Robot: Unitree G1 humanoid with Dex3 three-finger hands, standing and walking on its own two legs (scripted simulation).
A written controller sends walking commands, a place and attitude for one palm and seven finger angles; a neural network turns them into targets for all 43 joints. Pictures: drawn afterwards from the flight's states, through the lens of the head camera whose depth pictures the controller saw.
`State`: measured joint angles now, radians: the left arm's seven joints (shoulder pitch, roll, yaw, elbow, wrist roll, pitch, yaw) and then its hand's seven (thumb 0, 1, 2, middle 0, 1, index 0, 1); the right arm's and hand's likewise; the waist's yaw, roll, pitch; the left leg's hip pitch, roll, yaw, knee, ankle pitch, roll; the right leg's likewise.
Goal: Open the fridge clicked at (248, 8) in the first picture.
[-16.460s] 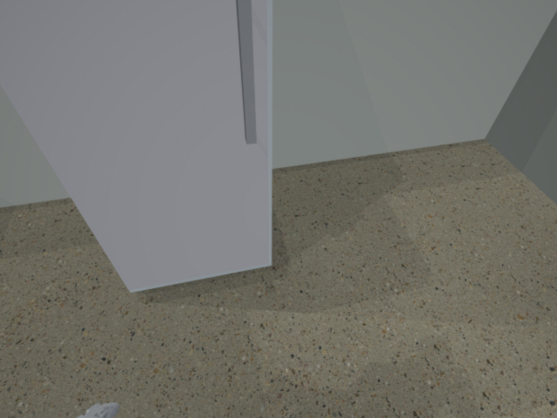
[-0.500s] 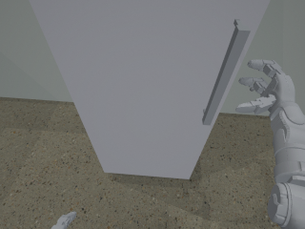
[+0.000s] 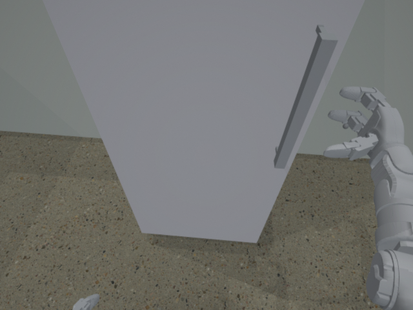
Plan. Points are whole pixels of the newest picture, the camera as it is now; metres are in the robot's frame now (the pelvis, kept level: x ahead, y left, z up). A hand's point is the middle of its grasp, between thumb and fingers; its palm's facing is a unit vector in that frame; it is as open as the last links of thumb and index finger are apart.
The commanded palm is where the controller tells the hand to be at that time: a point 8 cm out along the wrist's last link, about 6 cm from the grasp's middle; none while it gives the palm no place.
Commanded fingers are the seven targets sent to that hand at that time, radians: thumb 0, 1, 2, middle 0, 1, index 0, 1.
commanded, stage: move the hooked fingers beside the handle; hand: right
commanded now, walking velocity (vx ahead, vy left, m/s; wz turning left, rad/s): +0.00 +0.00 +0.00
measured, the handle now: (296, 109) +0.50 -0.13 +0.14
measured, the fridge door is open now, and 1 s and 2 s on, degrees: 0 0 0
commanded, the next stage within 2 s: feel for the door with the fingertips in 0.36 s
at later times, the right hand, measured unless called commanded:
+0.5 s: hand (345, 123) +0.44 -0.20 +0.16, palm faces +0.01 +1.00 +0.01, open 14.0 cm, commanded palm +0.41 -0.25 +0.16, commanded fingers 0.00 0.50 -0.30 0.30 1.20 0.30 1.20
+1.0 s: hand (320, 117) +0.46 -0.16 +0.16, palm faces +0.02 +1.00 +0.02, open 14.0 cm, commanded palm +0.43 -0.22 +0.16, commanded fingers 0.00 0.50 -0.30 0.30 1.20 0.30 1.20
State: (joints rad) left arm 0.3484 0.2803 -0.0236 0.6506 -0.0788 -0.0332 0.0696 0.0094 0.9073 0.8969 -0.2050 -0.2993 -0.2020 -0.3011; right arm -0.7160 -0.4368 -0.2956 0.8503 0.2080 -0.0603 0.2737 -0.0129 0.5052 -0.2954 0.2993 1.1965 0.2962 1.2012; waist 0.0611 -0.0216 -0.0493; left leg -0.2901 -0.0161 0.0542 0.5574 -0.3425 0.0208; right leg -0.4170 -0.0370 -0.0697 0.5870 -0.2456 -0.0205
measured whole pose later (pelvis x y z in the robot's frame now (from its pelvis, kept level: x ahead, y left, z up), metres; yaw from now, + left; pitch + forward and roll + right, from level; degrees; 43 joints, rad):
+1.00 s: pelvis +0.00 +0.00 +0.00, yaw +0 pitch +5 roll +0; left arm 0.33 0.26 -0.04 0.65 -0.06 -0.03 0.05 0.01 0.91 0.90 -0.21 -0.30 -0.20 -0.30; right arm -0.77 -0.36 -0.28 0.88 0.17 -0.06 0.16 -0.01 0.50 -0.30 0.30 1.20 0.30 1.20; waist 0.08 -0.02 -0.06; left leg -0.31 -0.02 0.05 0.58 -0.36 0.02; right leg -0.43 -0.04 -0.08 0.60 -0.26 -0.02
